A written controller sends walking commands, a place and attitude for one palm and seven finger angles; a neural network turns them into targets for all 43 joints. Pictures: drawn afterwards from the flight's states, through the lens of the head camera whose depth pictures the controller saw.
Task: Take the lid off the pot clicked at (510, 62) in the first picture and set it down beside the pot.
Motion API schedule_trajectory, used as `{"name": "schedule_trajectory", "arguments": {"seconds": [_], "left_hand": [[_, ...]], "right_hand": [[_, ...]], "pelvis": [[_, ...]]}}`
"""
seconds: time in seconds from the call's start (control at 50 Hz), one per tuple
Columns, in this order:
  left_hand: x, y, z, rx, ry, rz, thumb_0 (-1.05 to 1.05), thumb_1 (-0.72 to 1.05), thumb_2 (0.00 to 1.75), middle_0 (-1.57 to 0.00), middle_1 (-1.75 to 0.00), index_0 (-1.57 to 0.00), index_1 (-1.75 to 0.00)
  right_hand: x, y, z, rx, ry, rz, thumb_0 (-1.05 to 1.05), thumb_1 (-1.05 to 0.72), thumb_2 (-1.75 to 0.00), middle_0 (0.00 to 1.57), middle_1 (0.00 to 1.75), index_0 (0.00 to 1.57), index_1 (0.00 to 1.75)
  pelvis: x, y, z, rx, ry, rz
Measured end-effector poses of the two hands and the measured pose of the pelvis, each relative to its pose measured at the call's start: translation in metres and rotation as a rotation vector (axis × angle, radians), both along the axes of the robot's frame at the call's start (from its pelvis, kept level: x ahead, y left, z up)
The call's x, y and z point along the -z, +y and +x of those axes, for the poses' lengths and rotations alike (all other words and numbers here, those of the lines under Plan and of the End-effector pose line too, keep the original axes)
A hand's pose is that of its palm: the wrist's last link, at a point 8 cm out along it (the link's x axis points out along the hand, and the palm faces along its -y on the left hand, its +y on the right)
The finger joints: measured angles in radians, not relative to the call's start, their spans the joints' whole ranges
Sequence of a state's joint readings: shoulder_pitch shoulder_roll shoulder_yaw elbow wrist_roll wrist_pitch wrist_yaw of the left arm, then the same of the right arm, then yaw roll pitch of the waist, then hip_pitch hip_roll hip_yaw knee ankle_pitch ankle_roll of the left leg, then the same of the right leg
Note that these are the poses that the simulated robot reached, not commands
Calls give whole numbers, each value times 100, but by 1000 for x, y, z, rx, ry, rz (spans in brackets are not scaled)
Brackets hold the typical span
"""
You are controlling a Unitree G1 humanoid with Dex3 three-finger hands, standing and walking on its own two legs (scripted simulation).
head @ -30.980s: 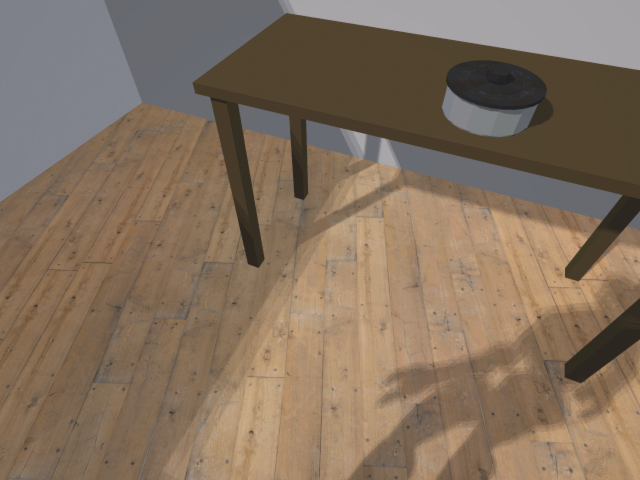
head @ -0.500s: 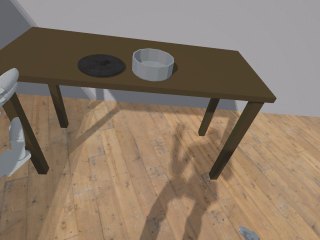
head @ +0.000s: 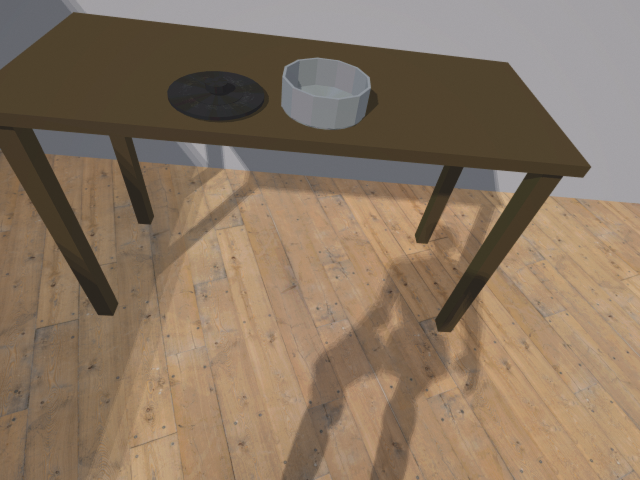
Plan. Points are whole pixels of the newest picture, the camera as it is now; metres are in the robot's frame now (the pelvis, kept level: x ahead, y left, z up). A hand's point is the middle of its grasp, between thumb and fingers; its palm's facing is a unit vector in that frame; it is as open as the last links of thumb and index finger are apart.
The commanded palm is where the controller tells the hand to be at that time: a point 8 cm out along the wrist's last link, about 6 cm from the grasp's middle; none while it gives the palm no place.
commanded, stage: stop stepping back and stand still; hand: left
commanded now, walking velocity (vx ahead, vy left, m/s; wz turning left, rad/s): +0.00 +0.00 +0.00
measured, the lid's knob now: (216, 84) +0.86 +0.25 +0.06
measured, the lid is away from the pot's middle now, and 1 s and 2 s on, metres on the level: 0.24 0.24 0.24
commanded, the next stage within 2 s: let the arm hang, fingers relaxed in 0.90 s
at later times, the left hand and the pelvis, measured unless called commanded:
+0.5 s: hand out of the picture +0.11 +0.16 -0.15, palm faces +0.01 -0.98 -0.22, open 7.3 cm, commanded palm none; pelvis +0.05 -0.02 +0.02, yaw -1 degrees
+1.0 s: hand out of the picture +0.07 +0.12 -0.15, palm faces +0.02 -0.98 -0.19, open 7.3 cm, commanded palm none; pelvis +0.06 -0.05 +0.02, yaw -2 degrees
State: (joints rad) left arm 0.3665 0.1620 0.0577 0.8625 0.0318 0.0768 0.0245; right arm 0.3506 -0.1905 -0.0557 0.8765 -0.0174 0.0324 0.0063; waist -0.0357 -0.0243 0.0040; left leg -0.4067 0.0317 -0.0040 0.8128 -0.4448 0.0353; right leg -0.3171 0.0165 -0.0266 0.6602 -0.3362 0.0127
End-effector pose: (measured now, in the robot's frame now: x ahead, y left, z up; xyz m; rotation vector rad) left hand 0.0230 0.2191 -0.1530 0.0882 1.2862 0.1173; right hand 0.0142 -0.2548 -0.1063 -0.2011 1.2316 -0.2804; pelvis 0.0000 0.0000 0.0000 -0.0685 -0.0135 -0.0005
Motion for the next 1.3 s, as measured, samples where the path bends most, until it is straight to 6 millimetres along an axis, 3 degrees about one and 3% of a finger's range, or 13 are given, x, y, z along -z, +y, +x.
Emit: {"name": "schedule_trajectory", "arguments": {"seconds": [0.04, 0.1, 0.16, 0.22, 0.3, 0.42, 0.5, 0.58, 0.7, 0.86, 1.08, 1.3], "left_hand": [[9, 4, -29, -15, 120, -22, 0, 99, 90, -21, -30, -21, -30], [0, 10, -54, -8, 250, -26, 0, 98, 90, -21, -30, -20, -30], [-16, 13, -54, -12, 282, -16, 1, 96, 90, -20, -30, -20, -30], [-25, 12, -38, -7, 253, 1, 1, 94, 90, -20, -30, -20, -30], [-23, 8, -5, 10, 187, 41, 1, 93, 90, -20, -30, -20, -30], [-30, -9, 53, 39, 65, 70, 1, 92, 90, -20, -30, -20, -30], [-37, -16, 81, 34, -12, 88, 1, 94, 90, -20, -30, -20, -30], [-40, -26, 94, 38, -46, 89, 0, 93, 90, -20, -30, -20, -30], [-39, -34, 92, 30, -26, 92, 0, 94, 90, -20, -30, -20, -30], [-35, -39, 66, 12, 62, 84, 0, 93, 90, -20, -30, -20, -30], [-31, -48, 38, -1, 139, 51, 1, 92, 90, -20, -30, -20, -30], [-30, -42, 39, 6, 142, 47, 1, 92, 90, -20, -30, -20, -30]], "right_hand": [[-2, 0, -24, 25, 82, -30, 1, -91, -90, 20, 30, 20, 30], [-12, 9, -54, 71, 197, -29, 1, -91, -90, 20, 30, 20, 30], [-21, 23, -71, 83, 286, 6, 1, -91, -90, 20, 30, 20, 30], [-20, 36, -76, 92, 332, 55, 1, -91, -90, 20, 30, 20, 30], [-3, 48, -65, 110, 326, 131, 1, -91, -90, 20, 30, 20, 30], [16, 59, -17, 106, 210, 215, 0, -91, -90, 20, 30, 20, 30], [22, 49, -2, 85, 199, 216, 4, -94, -90, 20, 30, 20, 30], [24, 30, 7, 93, 176, 202, 4, -94, -90, 20, 30, 20, 30], [21, 6, 19, 92, 153, 165, 2, -92, -90, 20, 30, 20, 30], [17, -11, 29, 77, 155, 136, 0, -91, -90, 20, 30, 20, 30], [14, -8, 33, 67, 162, 134, 0, -92, -90, 20, 30, 20, 30], [13, 3, 22, 78, 189, 143, 1, -92, -90, 20, 30, 20, 30]], "pelvis": [[1, 3, 4, 8, 12, -1], [-10, 3, 12, 17, 24, 21], [-22, 3, 19, 8, 40, 24], [-28, 1, 27, 4, 48, 25], [-22, -6, 36, 16, 45, 66], [-23, -15, 44, 19, 23, 65], [-23, -22, 50, 16, 8, 68], [-23, -29, 54, 21, 2, 69], [-23, -39, 57, 25, 4, 69], [-24, -46, 61, 28, 6, 65], [-25, -46, 61, 31, 2, 61], [-26, -40, 60, 32, 8, 60]]}}
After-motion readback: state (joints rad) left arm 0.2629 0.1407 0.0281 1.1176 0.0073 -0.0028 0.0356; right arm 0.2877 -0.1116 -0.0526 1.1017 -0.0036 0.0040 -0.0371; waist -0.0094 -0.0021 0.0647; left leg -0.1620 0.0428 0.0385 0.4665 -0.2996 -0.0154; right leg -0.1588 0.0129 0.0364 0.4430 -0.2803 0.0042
